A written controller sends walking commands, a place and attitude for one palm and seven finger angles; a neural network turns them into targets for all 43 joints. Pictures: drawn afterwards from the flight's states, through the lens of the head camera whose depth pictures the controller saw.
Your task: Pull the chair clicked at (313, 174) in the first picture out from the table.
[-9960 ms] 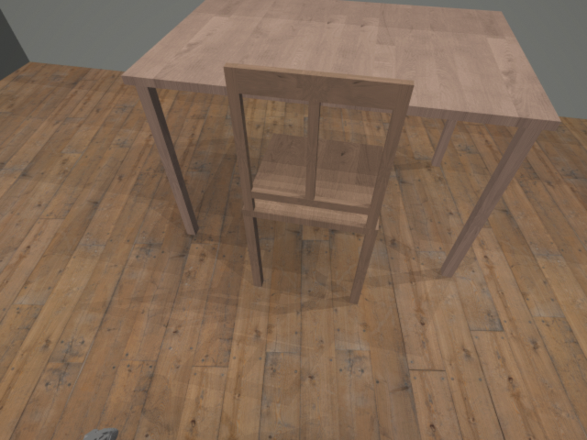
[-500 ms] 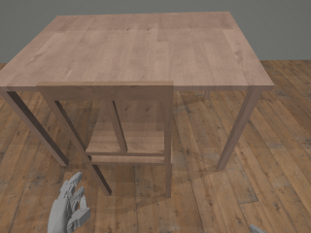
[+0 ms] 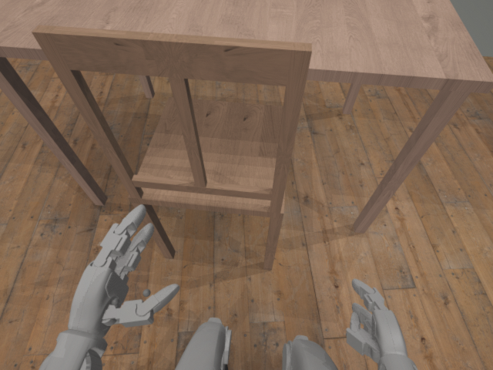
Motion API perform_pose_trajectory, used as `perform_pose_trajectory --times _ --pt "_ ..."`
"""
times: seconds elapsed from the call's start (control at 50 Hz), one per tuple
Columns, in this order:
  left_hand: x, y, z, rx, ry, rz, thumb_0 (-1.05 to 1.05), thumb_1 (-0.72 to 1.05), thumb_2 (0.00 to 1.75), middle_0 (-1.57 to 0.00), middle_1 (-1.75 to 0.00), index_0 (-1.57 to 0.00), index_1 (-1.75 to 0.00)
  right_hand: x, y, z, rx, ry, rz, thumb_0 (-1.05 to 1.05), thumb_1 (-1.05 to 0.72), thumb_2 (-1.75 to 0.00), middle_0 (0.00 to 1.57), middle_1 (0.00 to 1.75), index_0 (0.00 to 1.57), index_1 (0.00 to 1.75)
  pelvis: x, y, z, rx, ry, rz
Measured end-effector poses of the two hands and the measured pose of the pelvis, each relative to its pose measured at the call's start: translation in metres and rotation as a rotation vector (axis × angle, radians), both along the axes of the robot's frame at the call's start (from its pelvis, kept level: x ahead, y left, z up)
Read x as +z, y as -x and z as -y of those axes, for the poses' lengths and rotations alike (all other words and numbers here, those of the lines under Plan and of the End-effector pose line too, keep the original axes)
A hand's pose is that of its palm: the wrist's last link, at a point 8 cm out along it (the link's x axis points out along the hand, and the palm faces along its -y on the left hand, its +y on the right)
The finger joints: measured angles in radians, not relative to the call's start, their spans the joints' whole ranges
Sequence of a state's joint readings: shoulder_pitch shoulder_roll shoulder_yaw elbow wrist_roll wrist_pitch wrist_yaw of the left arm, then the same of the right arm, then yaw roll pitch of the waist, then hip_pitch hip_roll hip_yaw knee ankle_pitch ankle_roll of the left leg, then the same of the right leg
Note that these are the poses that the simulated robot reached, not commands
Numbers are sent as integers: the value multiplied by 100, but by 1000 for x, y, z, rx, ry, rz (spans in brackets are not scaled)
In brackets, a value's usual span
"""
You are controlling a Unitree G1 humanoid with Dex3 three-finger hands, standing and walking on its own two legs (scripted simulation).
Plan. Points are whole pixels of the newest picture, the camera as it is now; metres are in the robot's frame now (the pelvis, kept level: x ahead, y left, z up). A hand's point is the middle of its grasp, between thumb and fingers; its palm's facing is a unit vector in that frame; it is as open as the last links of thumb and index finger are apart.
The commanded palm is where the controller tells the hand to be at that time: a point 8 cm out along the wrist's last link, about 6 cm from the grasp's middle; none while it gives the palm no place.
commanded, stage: raise the hand toward the chair's back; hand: left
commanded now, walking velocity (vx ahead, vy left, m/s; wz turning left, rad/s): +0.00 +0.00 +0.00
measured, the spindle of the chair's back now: (191, 140) +0.52 +0.16 +0.02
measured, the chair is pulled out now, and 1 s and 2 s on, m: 0.00 0.00 0.00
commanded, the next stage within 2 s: aim the fingers beside a spindle in 1.40 s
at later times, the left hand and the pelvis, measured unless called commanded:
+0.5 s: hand (119, 269) +0.24 +0.20 +0.07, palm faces +0.00 -1.00 -0.04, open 15.8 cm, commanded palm +0.22 +0.26 +0.07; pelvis +0.01 +0.02 +0.02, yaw -1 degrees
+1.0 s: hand (102, 246) +0.27 +0.23 +0.08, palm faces -0.01 -1.00 -0.06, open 16.9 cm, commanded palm +0.24 +0.28 +0.08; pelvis +0.02 +0.03 +0.03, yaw -1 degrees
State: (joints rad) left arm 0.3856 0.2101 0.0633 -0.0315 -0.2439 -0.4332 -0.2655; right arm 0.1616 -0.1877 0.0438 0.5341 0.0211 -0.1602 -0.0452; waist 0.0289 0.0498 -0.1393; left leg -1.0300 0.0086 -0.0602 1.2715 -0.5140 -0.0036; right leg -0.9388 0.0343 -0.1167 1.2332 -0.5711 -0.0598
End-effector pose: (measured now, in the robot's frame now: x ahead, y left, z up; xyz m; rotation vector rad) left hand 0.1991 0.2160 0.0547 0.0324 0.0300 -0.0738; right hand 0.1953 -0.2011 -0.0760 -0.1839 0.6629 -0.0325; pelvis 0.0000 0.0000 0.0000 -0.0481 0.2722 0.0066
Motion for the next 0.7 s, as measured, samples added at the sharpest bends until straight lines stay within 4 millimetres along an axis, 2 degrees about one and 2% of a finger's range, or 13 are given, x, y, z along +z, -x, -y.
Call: perform_pose_trajectory --times 0.06,0.12,0.22,0.3,0.38,0.56,0.7 --pt "-4 -8 -1 0 12 -81 0 21 61 -13 -19 -13 -19 -4 25 5 -71 -4 -67 1 -90 -90 21 30 21 30 6 -3 -3 -13 -7 2" --pt "2 -11 -10 50 5 -91 0 14 58 -12 -18 -13 -18 0 44 14 -128 18 -108 1 -90 -90 21 30 21 30 13 -7 -6 -22 -11 4" --pt "11 -13 -22 87 -16 -28 0 3 53 -11 -16 -11 -16 8 58 34 -166 84 -127 1 -90 -90 21 30 20 30 16 -10 -12 -23 -10 -2" --pt "7 -16 -25 56 -12 -26 0 -6 49 -10 -14 -10 -14 16 52 44 -175 129 -104 1 -90 -90 21 30 20 30 16 -12 -16 -22 -6 -3" --pt "7 -17 -28 49 -6 -35 0 -16 45 -9 -13 -9 -13 27 37 44 -170 146 -56 1 -90 -90 20 30 20 30 18 -13 -19 -21 -3 1" --pt "17 -21 -43 77 -19 -1 -1 -37 36 -7 -10 -7 -10 41 2 15 -88 103 26 1 -90 -90 20 30 20 30 22 -15 -24 -9 6 11" --pt "19 -26 -52 69 -22 -23 -1 -46 32 -6 -8 -6 -8 41 -2 -1 -54 73 20 1 -90 -90 21 30 20 30 26 -17 -25 -3 10 19"
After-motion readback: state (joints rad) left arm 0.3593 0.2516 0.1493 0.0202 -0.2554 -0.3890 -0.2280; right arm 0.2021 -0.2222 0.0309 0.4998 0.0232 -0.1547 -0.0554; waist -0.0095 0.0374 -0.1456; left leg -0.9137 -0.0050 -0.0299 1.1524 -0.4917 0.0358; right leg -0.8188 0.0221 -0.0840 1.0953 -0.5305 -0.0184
